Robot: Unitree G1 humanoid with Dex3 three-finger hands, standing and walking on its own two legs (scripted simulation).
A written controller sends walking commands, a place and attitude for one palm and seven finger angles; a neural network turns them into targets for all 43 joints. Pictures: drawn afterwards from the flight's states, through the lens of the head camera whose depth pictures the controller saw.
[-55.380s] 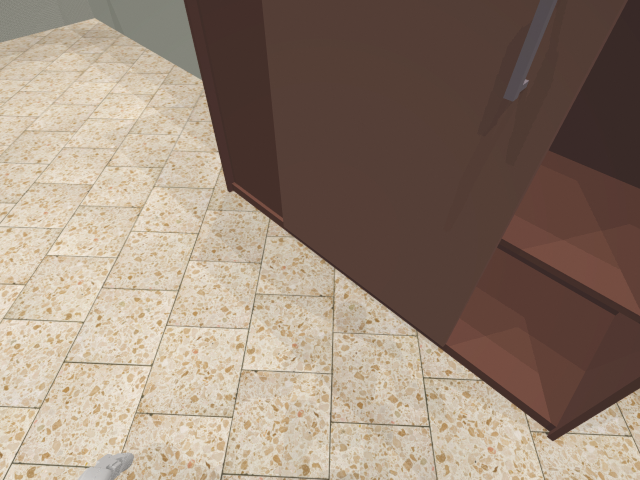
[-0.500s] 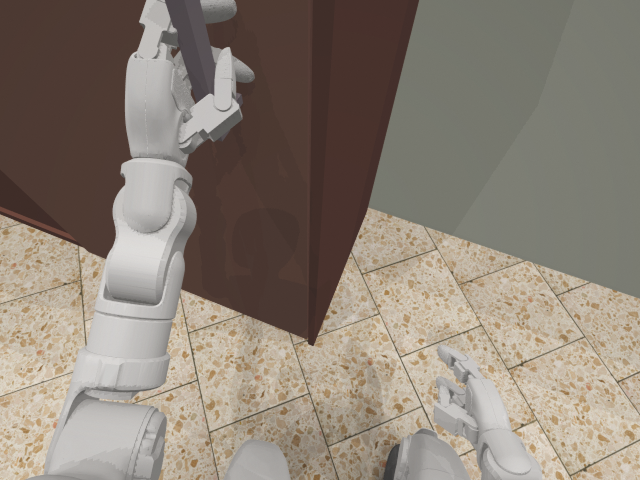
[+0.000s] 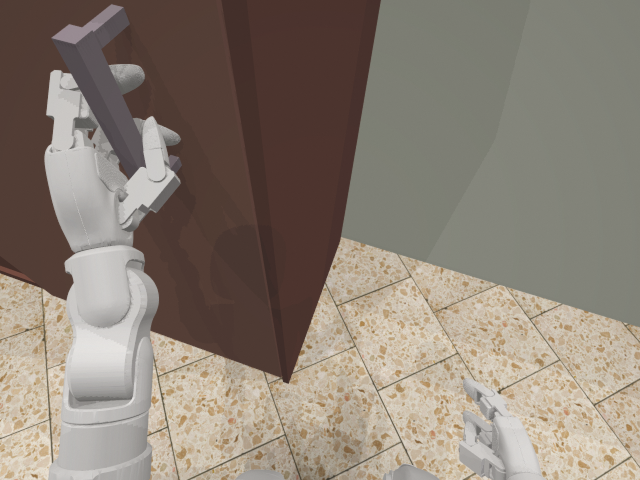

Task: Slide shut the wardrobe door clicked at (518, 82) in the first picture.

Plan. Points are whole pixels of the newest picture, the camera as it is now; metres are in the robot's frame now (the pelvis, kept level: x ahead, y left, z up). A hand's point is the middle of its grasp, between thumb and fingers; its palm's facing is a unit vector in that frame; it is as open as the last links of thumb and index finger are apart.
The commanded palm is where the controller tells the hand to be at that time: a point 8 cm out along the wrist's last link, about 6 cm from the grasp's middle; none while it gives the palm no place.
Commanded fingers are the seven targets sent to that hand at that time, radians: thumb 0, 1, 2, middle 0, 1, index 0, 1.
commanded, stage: step sideways, sliding the door along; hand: left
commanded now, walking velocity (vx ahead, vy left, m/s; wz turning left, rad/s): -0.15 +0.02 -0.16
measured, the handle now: (135, 120) +0.34 +0.25 +0.23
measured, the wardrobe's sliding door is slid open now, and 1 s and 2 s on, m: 0.00 0.00 0.00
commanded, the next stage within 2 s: stop walking and hold the door there in 1.38 s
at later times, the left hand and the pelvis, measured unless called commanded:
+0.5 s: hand (156, 175) +0.31 +0.22 +0.21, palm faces +0.29 -0.96 +0.05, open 6.7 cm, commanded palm +0.27 +0.19 +0.20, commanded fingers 0.00 0.90 0.90 -0.45 -1.40 -0.45 -1.40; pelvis +0.10 +0.08 -0.02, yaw +6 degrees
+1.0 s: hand (133, 176) +0.30 +0.24 +0.20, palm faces +0.06 -0.99 -0.11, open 7.1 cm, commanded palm +0.27 +0.24 +0.19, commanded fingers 0.00 0.90 0.90 -0.45 -1.40 -0.45 -1.40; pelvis +0.09 +0.13 -0.01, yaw -7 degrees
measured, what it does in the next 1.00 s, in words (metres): steps to the left: right foot, then right foot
